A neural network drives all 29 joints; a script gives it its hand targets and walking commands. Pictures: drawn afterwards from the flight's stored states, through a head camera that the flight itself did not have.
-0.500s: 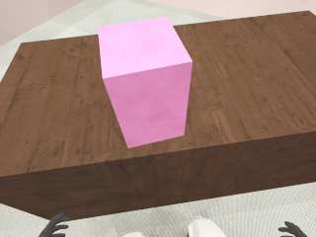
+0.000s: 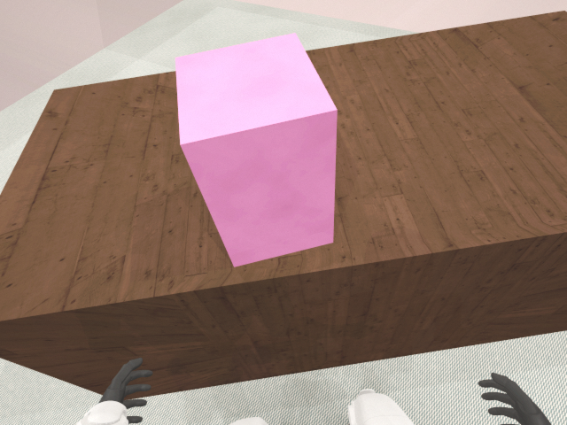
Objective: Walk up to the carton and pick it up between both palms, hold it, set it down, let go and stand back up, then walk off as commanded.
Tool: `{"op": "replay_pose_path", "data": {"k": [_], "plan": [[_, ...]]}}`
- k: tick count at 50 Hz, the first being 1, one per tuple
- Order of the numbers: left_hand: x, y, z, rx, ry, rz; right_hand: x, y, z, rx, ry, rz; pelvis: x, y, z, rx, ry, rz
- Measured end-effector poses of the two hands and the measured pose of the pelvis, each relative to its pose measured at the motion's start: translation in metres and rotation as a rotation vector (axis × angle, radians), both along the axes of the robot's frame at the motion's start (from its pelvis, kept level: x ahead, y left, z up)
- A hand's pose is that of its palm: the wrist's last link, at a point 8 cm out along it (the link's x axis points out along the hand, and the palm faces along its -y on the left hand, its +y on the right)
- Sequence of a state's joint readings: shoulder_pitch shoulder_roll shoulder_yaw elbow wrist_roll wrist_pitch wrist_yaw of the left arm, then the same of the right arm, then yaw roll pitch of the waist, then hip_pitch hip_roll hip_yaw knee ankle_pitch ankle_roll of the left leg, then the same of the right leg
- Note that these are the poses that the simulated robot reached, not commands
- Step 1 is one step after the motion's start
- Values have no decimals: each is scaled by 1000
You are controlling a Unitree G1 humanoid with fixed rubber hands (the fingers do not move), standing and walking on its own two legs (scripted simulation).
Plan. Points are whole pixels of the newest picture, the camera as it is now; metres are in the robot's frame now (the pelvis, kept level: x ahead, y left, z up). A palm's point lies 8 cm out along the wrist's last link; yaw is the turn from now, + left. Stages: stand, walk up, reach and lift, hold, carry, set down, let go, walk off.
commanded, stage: reach and lift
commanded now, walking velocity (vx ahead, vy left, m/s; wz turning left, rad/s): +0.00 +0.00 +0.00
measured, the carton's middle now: (262, 159) +0.49 +0.06 +0.08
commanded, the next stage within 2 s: none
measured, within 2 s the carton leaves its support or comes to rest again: neither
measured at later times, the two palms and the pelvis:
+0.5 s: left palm (112, 407) +0.16 +0.27 -0.04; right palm (530, 411) +0.14 -0.26 -0.04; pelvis +0.01 +0.00 +0.03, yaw +0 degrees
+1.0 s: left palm (127, 380) +0.19 +0.24 +0.00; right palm (512, 368) +0.18 -0.24 +0.01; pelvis +0.03 +0.01 +0.04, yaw +0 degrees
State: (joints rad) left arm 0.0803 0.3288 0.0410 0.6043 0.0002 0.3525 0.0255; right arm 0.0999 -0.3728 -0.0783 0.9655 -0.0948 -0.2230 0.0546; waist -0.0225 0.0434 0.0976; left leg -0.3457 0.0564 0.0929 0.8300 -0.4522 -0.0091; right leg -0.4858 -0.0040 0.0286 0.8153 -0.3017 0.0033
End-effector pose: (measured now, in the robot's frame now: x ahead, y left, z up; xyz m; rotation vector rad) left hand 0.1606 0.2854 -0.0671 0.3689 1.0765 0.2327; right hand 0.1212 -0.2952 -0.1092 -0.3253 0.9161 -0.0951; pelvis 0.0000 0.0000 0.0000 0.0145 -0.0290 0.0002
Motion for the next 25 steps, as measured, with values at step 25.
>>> {"op": "replay_pose_path", "data": {"k": [25], "plan": [[1, -17, 31, -67, -218, 21, 18, 31, 69, 55, -167, -4, 12, 4, 34, -19, -62, 1]]}}
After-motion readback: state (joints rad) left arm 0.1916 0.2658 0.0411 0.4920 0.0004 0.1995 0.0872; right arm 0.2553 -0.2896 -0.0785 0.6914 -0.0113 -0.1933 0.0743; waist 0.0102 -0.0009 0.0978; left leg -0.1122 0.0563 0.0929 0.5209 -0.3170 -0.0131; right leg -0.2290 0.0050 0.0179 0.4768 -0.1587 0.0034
